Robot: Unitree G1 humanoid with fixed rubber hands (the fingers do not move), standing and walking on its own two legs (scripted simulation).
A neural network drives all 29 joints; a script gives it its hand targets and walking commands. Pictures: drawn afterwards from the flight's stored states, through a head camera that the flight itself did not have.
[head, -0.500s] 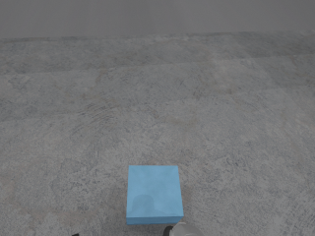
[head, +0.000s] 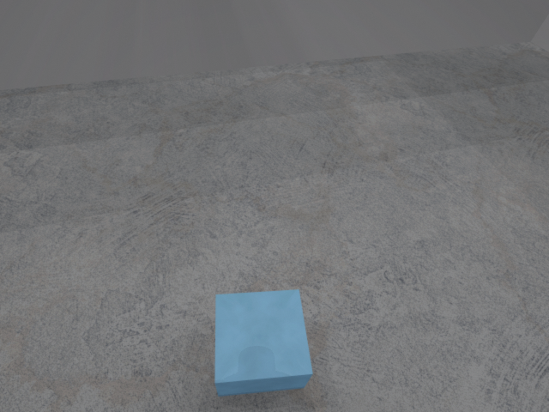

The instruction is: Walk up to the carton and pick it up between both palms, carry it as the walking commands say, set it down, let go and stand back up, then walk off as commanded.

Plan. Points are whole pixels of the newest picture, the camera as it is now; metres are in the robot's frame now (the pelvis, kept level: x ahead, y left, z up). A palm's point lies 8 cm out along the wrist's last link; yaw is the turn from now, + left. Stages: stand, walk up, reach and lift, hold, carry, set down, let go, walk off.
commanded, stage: walk up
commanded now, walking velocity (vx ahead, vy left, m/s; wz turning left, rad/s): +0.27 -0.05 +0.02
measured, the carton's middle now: (259, 341) +0.44 -0.02 -0.69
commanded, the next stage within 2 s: stand in 0.58 s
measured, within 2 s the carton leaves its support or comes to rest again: neither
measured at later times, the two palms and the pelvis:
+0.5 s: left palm out of the picture +0.02 +0.20 -0.17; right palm out of the picture +0.13 -0.21 -0.15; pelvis +0.07 +0.01 -0.01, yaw +0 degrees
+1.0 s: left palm out of the picture -0.02 +0.19 -0.16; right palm out of the picture +0.04 -0.21 -0.15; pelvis +0.06 +0.00 -0.01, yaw +1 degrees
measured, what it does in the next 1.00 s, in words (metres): steps on the spot: left foot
